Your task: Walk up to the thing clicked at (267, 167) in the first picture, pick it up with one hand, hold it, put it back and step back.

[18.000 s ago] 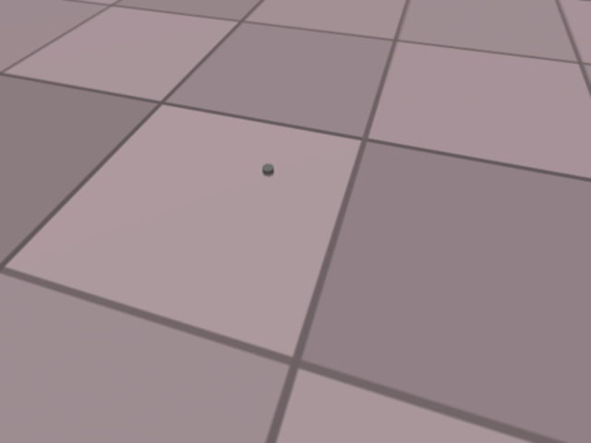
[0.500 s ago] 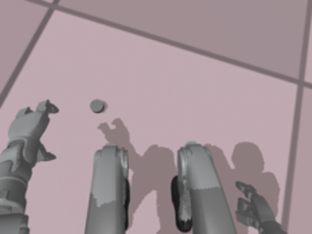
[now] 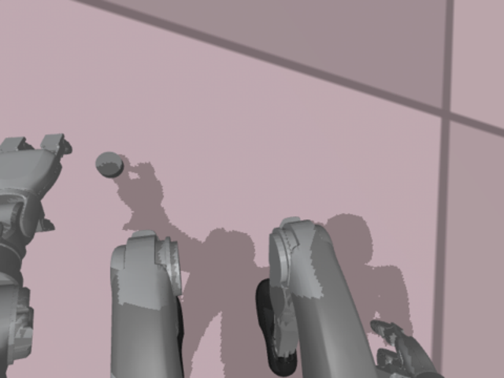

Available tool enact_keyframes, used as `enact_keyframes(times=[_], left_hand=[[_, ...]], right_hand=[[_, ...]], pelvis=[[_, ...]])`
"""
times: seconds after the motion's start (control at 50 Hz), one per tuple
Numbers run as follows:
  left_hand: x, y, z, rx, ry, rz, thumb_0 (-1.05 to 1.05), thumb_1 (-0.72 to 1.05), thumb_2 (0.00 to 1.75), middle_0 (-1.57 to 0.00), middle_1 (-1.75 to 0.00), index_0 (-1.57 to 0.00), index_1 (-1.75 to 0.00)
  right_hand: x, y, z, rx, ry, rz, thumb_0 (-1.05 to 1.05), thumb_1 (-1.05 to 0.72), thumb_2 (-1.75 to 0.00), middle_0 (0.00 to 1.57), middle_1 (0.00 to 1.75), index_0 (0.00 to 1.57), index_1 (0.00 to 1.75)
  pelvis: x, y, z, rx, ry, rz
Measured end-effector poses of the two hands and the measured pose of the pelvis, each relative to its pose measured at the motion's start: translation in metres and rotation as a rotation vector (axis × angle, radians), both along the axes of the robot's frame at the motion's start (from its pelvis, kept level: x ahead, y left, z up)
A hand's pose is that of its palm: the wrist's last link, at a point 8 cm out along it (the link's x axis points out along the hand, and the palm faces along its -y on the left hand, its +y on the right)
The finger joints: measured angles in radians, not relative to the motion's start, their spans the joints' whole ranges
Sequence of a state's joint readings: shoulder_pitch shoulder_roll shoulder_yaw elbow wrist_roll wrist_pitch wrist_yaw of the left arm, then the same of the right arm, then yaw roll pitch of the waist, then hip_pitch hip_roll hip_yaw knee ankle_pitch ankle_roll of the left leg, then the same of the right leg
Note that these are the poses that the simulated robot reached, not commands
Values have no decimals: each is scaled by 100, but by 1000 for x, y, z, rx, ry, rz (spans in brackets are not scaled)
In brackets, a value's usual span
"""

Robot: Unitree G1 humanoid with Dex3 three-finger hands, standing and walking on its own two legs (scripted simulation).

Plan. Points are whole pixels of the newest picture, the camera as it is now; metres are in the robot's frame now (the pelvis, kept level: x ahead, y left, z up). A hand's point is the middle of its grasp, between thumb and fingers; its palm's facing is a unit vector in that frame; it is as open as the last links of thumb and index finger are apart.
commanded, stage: rise first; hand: left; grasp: from above
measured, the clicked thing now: (110, 165) +0.51 +0.25 -0.35
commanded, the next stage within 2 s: approach in 0.80 s
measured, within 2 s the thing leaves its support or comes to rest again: neither
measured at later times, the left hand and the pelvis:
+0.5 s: hand (62, 183) +0.43 +0.30 -0.21, palm faces -0.46 -0.07 -0.89, open 13.5 cm; pelvis +0.01 +0.00 -0.03, yaw -2 degrees
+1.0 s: hand (69, 182) +0.44 +0.29 -0.23, palm faces -0.46 -0.07 -0.88, open 13.6 cm; pelvis +0.01 +0.00 -0.04, yaw -3 degrees
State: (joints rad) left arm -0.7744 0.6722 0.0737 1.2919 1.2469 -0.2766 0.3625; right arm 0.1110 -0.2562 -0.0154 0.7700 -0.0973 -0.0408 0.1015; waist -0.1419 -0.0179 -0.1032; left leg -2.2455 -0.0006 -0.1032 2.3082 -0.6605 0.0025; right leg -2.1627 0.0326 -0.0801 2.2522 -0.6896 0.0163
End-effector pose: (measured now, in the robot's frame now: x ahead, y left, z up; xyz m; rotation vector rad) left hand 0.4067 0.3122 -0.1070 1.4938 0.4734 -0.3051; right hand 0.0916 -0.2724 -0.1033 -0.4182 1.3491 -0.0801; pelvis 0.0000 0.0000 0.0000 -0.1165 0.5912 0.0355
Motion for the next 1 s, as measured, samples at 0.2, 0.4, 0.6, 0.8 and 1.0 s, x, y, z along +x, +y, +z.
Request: enact_keyframes(times=[0.2, 0.4, 0.6, 0.8, 1.0], left_hand=[[14, -6, -22, 8, -24, 4, 0, -41, 92, -20, -86, -20, -87], [25, -11, -39, 7, -23, 37, 0, -41, 91, -20, -89, -20, -89], [33, -13, -50, 7, -9, 38, 0, -42, 92, -19, -90, -18, -90], [34, -15, -58, -7, -16, 26, 0, -41, 91, -19, -91, -19, -91], [37, -16, -63, 6, -11, 14, 0, -43, 93, -17, -93, -17, -93]], right_hand=[[5, 4, -19, 22, 19, 27, 0, -91, -90, 20, 30, 20, 30], [-8, 4, -28, 28, 63, 20, 0, -91, -90, 20, 30, 20, 30], [-18, 0, -29, 18, 101, 8, 0, -91, -90, 20, 30, 20, 30], [-19, -1, -29, 7, 106, 22, 0, -91, -90, 20, 30, 20, 30], [-19, 0, -30, 3, 92, 40, 0, -91, -89, 20, 30, 20, 30]], pelvis=[[5, -1, -15, 1, 5, -12], [7, -3, -23, 2, 10, -23], [11, -3, -29, -4, 8, -30], [10, -3, -34, -11, -2, -34], [9, -2, -38, -14, -9, -36]])
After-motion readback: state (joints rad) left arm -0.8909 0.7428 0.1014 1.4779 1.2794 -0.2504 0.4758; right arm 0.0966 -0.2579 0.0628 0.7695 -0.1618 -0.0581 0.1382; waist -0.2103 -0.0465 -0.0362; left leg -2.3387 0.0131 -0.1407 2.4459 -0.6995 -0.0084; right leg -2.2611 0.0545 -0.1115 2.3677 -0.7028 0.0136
